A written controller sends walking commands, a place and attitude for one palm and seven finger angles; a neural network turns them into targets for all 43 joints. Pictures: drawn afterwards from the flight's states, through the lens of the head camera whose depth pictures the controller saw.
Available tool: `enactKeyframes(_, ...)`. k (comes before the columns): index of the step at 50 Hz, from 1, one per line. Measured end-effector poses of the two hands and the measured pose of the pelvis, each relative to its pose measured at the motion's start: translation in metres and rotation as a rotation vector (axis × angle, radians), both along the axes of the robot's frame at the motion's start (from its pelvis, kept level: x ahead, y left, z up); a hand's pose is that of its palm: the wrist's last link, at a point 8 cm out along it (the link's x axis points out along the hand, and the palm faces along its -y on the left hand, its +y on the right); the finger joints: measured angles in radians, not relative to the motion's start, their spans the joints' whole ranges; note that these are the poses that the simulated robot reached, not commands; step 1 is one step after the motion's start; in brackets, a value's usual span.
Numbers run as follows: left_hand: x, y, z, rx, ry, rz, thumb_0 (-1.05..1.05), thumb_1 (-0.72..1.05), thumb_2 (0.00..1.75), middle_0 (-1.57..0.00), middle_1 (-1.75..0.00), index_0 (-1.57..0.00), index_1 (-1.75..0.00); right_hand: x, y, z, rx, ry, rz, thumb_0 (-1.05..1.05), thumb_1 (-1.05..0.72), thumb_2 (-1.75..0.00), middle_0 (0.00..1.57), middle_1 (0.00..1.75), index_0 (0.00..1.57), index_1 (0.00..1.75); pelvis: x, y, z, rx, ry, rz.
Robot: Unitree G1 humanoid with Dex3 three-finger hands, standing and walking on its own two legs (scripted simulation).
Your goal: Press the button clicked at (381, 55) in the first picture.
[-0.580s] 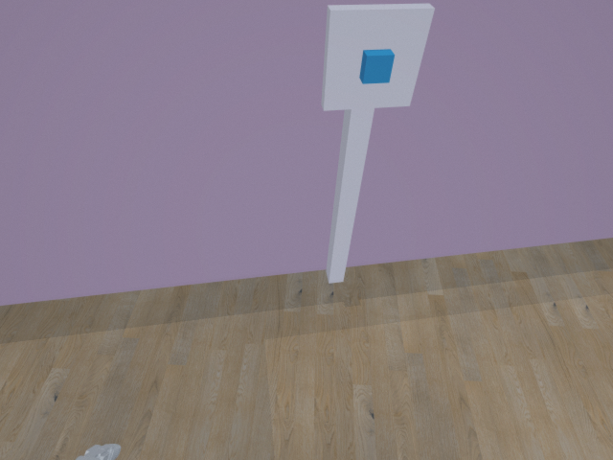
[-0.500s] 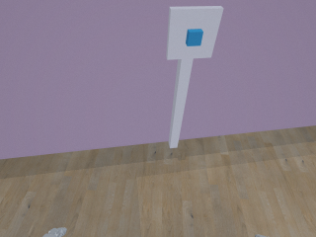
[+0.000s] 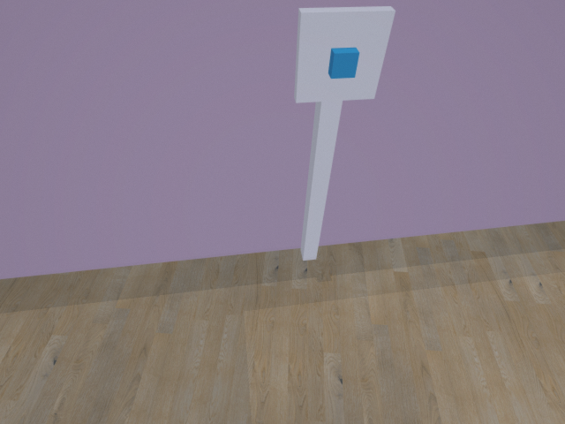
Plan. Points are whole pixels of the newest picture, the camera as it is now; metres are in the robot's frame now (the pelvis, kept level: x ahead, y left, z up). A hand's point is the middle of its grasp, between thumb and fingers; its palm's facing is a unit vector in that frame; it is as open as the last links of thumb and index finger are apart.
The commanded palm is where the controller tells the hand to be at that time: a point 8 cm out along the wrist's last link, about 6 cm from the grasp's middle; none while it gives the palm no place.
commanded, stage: stand and wait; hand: left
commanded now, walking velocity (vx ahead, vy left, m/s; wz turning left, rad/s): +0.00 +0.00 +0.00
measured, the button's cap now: (342, 62) +0.87 -0.09 +0.12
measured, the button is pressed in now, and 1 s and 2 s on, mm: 0 0 0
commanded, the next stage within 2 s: look at it before walking up in 0.32 s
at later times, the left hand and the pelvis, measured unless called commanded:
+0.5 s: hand out of the picture +0.08 +0.23 -0.15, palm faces -0.05 -0.94 -0.32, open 7.4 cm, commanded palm none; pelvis -0.01 -0.01 +0.00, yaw -1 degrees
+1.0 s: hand out of the picture +0.07 +0.24 -0.16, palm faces -0.05 -0.94 -0.33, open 7.4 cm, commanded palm none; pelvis +0.00 -0.01 +0.00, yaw -1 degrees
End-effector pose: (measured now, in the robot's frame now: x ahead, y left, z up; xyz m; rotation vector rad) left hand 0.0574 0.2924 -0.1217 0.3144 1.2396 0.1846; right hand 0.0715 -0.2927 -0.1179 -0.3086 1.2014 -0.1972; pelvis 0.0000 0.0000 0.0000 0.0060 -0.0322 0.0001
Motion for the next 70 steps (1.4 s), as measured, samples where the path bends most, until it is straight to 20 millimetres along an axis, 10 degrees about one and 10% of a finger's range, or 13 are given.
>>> enactKeyframes(59, 0.012, -0.013, 0.0, -0.005, -0.007, -0.024, 0.0, 0.9, 0.9, -0.2, -0.3, -0.2, -0.29, -0.004, -0.006, 0.001, 0.004, -0.009, -0.038, 0.01, -0.9, -0.89, 0.2, 0.3, 0.2, 0.3, -0.001, -0.008, 0.002, 0.0, 0.006, -0.041)
enactKeyframes(70, 0.005, -0.059, -0.02, -0.05, 0.06, -0.105, 0.0, 0.9, 0.9, -0.2, -0.3, -0.2, -0.29, -0.048, 0.009, -0.034, 0.106, -0.031, -0.181, 0.01, -0.9, -0.89, 0.2, 0.3, 0.2, 0.3, -0.017, -0.022, -0.017, 0.036, -0.004, -0.18)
